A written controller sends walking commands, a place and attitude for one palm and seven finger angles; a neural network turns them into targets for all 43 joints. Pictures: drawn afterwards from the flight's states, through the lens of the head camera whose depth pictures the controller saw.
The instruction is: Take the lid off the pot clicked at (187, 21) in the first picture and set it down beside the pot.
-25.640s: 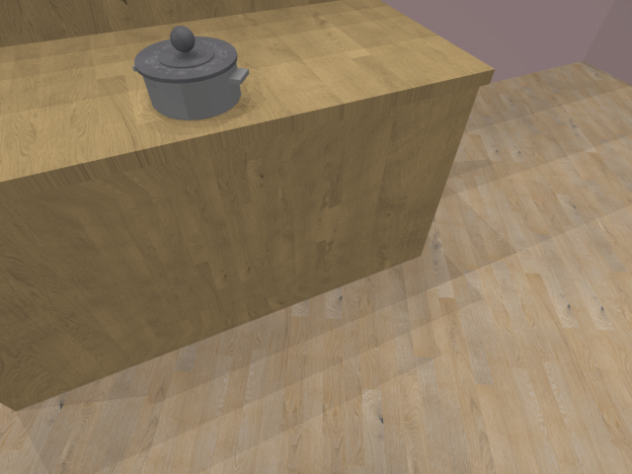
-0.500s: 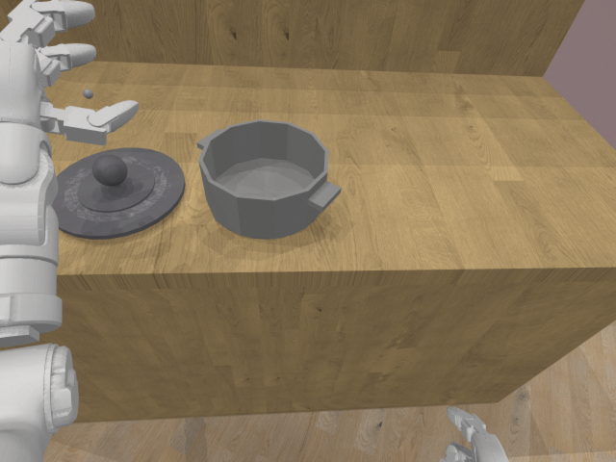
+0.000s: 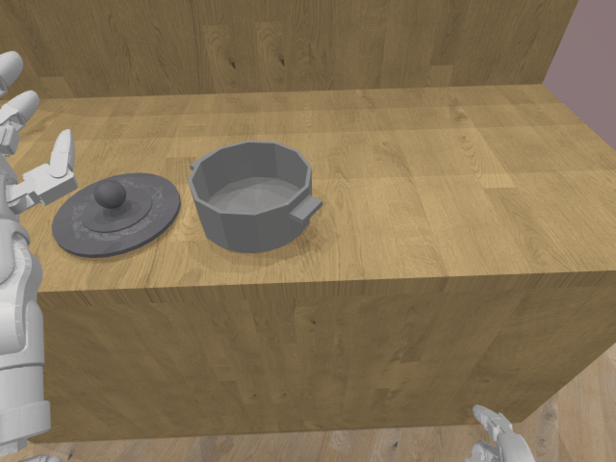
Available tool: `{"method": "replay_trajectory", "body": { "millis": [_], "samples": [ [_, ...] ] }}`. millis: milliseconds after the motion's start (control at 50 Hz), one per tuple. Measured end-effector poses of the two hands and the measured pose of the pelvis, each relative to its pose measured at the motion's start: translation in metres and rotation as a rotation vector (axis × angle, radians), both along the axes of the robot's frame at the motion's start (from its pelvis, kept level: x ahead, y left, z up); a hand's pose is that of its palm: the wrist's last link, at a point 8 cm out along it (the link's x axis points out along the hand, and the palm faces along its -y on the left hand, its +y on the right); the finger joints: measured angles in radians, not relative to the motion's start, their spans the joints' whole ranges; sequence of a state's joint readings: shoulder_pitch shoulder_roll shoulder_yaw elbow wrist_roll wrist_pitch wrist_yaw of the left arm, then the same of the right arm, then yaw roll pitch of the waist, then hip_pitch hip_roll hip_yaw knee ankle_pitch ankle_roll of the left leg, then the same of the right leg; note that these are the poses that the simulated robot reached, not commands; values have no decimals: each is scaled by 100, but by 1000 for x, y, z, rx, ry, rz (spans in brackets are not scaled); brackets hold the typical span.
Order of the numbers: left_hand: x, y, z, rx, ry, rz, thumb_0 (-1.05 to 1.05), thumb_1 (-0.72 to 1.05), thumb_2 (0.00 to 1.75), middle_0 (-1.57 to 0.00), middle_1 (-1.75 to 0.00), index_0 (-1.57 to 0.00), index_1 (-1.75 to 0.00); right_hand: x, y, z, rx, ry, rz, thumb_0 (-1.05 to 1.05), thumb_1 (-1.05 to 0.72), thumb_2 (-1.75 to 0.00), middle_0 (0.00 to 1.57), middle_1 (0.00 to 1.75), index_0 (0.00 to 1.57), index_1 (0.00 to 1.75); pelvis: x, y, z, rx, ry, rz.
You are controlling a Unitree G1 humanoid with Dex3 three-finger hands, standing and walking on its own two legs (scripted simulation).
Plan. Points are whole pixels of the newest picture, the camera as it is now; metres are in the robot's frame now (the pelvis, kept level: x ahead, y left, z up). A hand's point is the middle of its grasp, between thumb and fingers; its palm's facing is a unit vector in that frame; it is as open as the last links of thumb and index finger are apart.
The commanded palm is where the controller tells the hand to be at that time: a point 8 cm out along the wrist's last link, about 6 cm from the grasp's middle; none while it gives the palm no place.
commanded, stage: draw the hand back to the body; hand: left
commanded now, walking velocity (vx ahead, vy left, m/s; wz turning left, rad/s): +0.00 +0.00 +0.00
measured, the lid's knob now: (110, 194) +0.49 +0.38 +0.08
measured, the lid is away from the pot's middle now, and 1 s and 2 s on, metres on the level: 0.24 0.24 0.24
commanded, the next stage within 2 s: step back with the hand held close in 1.02 s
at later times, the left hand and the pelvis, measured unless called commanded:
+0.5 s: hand (15, 236) +0.22 +0.26 +0.26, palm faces +0.48 -0.85 -0.23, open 7.5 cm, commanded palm +0.17 +0.30 +0.25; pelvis -0.01 +0.01 +0.00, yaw +0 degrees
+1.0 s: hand out of the picture +0.15 +0.28 +0.25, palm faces +0.49 -0.82 -0.31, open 7.5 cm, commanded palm +0.10 +0.32 +0.25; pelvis -0.03 +0.03 +0.00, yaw +1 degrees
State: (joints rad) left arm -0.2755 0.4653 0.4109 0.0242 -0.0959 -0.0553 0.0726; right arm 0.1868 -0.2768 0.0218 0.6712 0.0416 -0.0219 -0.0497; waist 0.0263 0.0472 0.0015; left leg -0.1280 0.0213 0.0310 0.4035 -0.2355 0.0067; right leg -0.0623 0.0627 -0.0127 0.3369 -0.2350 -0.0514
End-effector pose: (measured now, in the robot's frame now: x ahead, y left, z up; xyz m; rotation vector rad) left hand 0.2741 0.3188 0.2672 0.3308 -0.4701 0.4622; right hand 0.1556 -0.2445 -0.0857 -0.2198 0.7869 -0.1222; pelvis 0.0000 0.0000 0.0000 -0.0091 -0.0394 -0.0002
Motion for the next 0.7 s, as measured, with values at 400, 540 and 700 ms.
{"method": "replay_trajectory", "body": {
  "millis": [400,540,700],
  "samples": [
    [-74,-8,-11,12,-33,7,1,86,90,-21,-31,-21,-31,16,25,11,26,-93,70,1,-90,-90,20,30,20,30,-13,2,2,-2,-48,6],
    [-98,-7,-7,81,-51,-8,1,88,90,-21,-30,-21,-30,10,35,11,27,-95,63,1,-90,-90,20,30,20,30,-15,8,2,-3,-57,3],
    [-121,-15,-19,84,-26,-51,2,88,90,-21,-30,-20,-30,5,45,13,21,-106,80,1,-90,-90,20,30,20,30,-19,19,2,-8,-65,2]
  ]
}}
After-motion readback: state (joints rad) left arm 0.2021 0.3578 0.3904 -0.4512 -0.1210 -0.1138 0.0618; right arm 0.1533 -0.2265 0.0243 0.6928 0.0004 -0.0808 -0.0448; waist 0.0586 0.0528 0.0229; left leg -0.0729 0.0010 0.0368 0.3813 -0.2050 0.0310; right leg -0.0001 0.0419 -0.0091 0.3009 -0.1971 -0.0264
